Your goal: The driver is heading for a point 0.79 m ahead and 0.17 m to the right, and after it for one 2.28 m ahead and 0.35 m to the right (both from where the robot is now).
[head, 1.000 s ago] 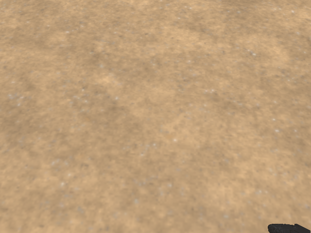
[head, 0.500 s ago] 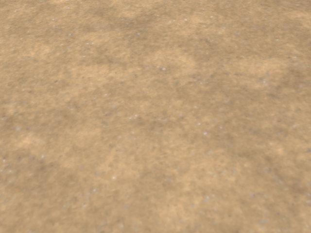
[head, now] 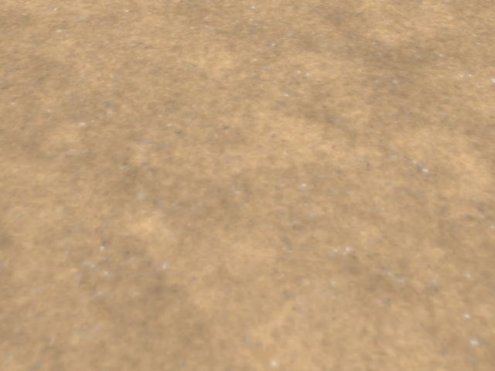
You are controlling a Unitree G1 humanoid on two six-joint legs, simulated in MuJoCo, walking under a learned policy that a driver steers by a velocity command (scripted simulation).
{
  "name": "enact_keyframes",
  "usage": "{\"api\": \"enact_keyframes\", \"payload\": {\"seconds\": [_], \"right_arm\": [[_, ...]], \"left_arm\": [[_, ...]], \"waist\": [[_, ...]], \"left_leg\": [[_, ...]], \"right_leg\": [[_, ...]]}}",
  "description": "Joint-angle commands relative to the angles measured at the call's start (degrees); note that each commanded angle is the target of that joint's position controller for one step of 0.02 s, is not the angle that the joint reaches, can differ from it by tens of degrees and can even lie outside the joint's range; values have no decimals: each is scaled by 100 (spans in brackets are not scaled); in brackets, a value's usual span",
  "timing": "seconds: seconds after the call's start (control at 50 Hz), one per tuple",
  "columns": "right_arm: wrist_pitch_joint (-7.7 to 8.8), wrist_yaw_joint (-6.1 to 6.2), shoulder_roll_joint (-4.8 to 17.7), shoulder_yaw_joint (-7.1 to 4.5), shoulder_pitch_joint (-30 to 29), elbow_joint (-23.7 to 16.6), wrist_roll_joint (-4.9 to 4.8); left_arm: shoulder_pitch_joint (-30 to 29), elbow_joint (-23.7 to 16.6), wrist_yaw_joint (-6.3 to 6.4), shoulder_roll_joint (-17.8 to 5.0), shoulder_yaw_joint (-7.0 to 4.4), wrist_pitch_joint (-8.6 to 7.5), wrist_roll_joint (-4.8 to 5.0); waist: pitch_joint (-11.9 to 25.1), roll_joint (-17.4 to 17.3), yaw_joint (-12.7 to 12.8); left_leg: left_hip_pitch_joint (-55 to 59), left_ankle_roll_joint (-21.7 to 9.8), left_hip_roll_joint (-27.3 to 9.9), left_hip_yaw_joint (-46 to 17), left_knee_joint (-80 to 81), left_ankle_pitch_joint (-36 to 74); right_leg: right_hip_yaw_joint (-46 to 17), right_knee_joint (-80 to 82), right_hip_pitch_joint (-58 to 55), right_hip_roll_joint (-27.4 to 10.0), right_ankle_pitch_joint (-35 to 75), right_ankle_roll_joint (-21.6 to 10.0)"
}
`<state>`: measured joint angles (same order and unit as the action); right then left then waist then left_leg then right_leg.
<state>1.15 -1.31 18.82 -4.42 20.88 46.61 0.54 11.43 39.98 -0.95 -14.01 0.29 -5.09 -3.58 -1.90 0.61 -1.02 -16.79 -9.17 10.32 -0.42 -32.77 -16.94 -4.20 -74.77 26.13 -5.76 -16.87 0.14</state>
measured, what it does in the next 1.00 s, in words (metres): walks ahead, turning right: right foot, then left foot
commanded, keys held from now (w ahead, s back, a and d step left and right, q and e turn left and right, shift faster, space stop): w+e+shift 0.60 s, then e+shift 0.20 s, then q+shift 0.20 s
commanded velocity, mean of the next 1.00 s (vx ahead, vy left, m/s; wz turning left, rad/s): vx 0.78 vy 0.00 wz -0.42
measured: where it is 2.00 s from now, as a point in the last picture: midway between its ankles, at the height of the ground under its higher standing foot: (271, 204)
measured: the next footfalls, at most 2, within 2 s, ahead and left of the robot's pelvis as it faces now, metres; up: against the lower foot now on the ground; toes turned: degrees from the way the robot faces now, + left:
right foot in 0.30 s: +0.53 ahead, -0.06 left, +0.00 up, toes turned -3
left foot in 0.72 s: +0.98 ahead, +0.06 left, +0.00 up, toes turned -23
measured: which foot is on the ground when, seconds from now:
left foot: down 0.00-0.28, up 0.30-0.70, down 0.72-1.00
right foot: up 0.00-0.28, down 0.30-0.70, up 0.72-1.00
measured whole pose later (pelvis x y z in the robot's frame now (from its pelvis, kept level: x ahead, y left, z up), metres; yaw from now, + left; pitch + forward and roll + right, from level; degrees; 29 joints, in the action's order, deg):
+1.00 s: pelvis +0.90 -0.04 +0.02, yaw -28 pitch +2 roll +2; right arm 4.5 -0.1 17.9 -3.1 15.7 47.0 -1.2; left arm 4.0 36.2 0.2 -19.0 -3.0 -1.9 -0.1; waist -5.2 1.2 -4.8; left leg -10.8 -0.9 -0.1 5.6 -20.8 -11.6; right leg -3.2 -44.3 34.3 -1.5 -11.4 2.0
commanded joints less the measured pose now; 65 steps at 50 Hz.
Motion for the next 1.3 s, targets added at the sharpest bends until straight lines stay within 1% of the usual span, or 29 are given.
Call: {"api": "enact_keyframes", "payload": {"seconds": [0.02, 0.16, 0.24, 0.28, 0.3, 0.32, 0.34, 0.36, 0.4, 0.48, 0.56, 0.64, 0.68, 0.7, 0.72, 0.74, 0.76, 0.8, 0.82, 0.88, 0.94, 1.02, 1.08, 1.1, 1.12, 1.14, 1.16, 1.22, 1.3], "right_arm": [[248, 80, 637, -114, 139, -343, -70], [569, 55, 539, 35, 828, 34, -84], [586, 259, 1054, -54, 449, 94, 117], [392, 367, 1161, -118, -157, -54, 379], [310, 395, 1218, -146, -820, -155, 350], [441, 277, 113, 158, -1036, -381, 417], [564, 150, -94, 271, 42, -736, -32], [647, 161, 326, 351, -238, -701, 114], [679, 97, 477, 386, -1015, -825, 275], [295, 25, 135, 596, -1386, -1214, 450], [339, -47, -84, 739, -2675, -1691, 193], [409, 52, 49, 661, -2755, -1736, 166], [518, 192, 362, 513, -1993, -1565, 208], [593, 259, 578, 409, -1040, -1314, 199], [646, 315, 965, 271, 92, -1050, 304], [630, 296, 896, 207, 247, -1132, 95], [499, 228, 1006, 99, 115, -1135, -38], [349, 312, 230, 188, -861, -1301, 21], [351, 281, 113, 224, -1001, -1245, 34], [466, 160, 211, 142, -1222, -857, -2], [512, 112, 399, 72, -1434, -585, -128], [407, 109, 944, -105, -1194, -407, -319], [345, 115, 798, -74, -982, -351, -320], [363, 106, 505, 19, -885, -478, -193], [352, 111, 64, 163, -170, -492, -177], [261, 88, 632, 33, -285, -484, -205], [138, 104, 806, -76, -194, -495, -310], [-257, 294, 569, -109, -134, -425, -250], [-393, 265, 210, -40, -328, -731, -178]], "left_arm": [[113, -378, -47, -671, -121, 154, -103], [-1547, -713, -198, -379, 63, 114, 207], [-514, -247, -152, -918, -132, 88, 309], [1725, 514, -77, -1389, -362, 163, 378], [3119, 915, -9, -1539, -506, 202, 384], [3251, 1182, 35, -1538, -499, 283, 328], [2224, 984, 24, -1670, -548, 302, 168], [1555, 613, -6, -1277, -574, 298, 185], [1389, 767, -1, -858, -485, 252, 270], [1365, 901, 41, -1085, -477, -7, 311], [1496, 865, 0, -1137, -586, -43, 406], [1912, 1022, 6, -1285, -700, 47, 418], [1898, 1055, 82, -1419, -747, 76, 408], [1483, 928, 89, -1532, -787, 60, 450], [1216, 682, 103, -1104, -698, 16, 526], [2275, 675, 141, 317, -276, 99, 407], [2340, 288, 150, -461, -301, 164, 646], [1127, -6, 268, -1219, -572, 370, 696], [877, -33, 279, -1170, -592, 438, 584], [937, -324, 233, -347, -388, 500, 491], [539, -388, 148, -153, -224, 349, 319], [-97, -523, 29, -676, -310, 262, 315], [-79, -543, 145, -1075, -469, 248, 226], [156, -617, 247, -1452, -560, 268, 126], [345, -712, 314, -1593, -585, 371, -37], [554, -707, 299, -1332, -534, 448, 32], [187, -701, 284, -1163, -494, 512, 161], [-763, -740, 298, -844, -445, 546, 297], [-1159, -711, 338, -897, -560, 472, 257]], "waist": [[-93, 32, 254], [-519, -252, -465], [211, -726, 280], [1111, -682, 1375], [1220, -320, 2278], [879, 1156, 1679], [1696, 2564, 506], [1447, 769, 614], [355, -823, 300], [-448, -439, -169], [-578, -35, 410], [-149, 131, 750], [468, 315, 400], [891, 371, -188], [1617, 111, -610], [2889, -1517, -156], [3557, -2182, -180], [1672, -845, -201], [1134, -410, -130], [421, -625, 314], [637, -456, 354], [672, -501, 259], [656, -401, 404], [1075, 127, 439], [1927, 1347, 328], [2391, 1191, 643], [2029, 1006, 367], [997, 764, -54], [911, 770, -155]], "left_leg": [[529, -835, -1292, -2059, 2055, 322], [1157, 146, -1142, -558, 3019, 4477], [2581, 558, -1747, 27, 2072, 7878], [2457, 673, -1818, 254, -430, 8858], [1665, 771, -1388, 549, -3119, 8092], [-838, 737, -476, 293, -5710, 681], [-2928, 1028, -14, -502, -6969, -1142], [-3061, 790, -543, -887, -6469, -332], [-2471, 698, -1037, -744, -5279, 156], [-1862, 1057, -1523, -390, -3506, -84], [-973, 1233, -1425, 84, -858, 1919], [-604, 1064, -928, 189, 279, 2321], [491, 965, -616, 82, 772, 2171], [1568, 876, -964, -198, 999, 2732], [3014, 705, -2034, -807, 505, 3484], [5180, 108, -3741, -2431, -654, 6176], [5037, -432, -4339, -3721, 109, 4542], [3147, -161, -3400, -1969, 659, 3848], [2324, -139, -2994, -1537, 895, 4106], [842, -341, -2666, -839, 1595, 4431], [354, -350, -2247, -169, 1615, 5064], [577, -173, -2185, -503, 1281, 4234], [181, 344, -1748, -695, 422, 2858], [-448, 658, -1329, -484, -542, 1402], [-1612, 1031, -850, -91, -2170, -1959], [-1570, 1202, -898, -341, -3047, -2498], [-1984, 1288, -1121, -368, -3588, -2267], [-1886, 1563, -1405, -148, -3518, -1371], [-894, 1432, -1537, 89, -2295, -443]], "right_leg": [[217, 582, 1243, -246, -36, 166], [1384, 3840, 816, 190, 2613, -337], [1275, 4203, -246, 951, 2298, -721], [1288, 3948, -2046, 1336, 1857, -818], [937, 4500, -3065, 1043, 1742, -1172], [-144, 3479, -4159, 379, 1542, -1394], [-4152, 5121, -5282, -909, 110, -2711], [-4569, 5938, -4738, -977, -891, -2626], [-3456, 6260, -2691, -554, -781, -2114], [-2172, 6637, -482, 234, 112, -1981], [-1606, 6884, -87, 659, 1456, -1556], [-1579, 5873, -1610, 635, 3968, -1079], [-1637, 4368, -1979, 819, 5246, -624], [-1638, 3176, -1587, 1013, 4729, -443], [-1335, 1675, -749, 1189, 2643, -335], [-1280, -178, 1013, 1525, -2568, -90], [-838, -1172, 1443, 1000, -1964, 98], [-175, -858, 1766, 433, -1034, 361], [-45, -813, 1618, 347, -933, 428], [-66, 457, 948, 219, -977, 333], [143, 2763, -75, 325, 312, 172], [74, 4109, -653, 651, 1442, 68], [70, 5023, -1714, 568, 2580, -275], [-575, 4723, -2657, -334, 4874, -627], [-1858, 4525, -3816, -2081, 6795, -1663], [-2209, 4641, -3552, -2012, 6611, -2009], [-1856, 4787, -3366, -1817, 5301, -1972], [-832, 5336, -1932, -1171, 3259, -1434], [35, 5616, -1103, -1130, 2721, -1267]]}}
Keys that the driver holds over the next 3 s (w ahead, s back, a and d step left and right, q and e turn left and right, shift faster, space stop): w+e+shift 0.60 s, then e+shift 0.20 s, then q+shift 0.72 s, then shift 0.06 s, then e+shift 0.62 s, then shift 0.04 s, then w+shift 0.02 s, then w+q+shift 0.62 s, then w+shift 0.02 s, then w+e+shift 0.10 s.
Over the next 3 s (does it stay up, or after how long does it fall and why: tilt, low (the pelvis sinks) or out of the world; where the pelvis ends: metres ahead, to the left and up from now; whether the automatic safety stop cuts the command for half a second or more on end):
stays up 1.45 -0.08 0.01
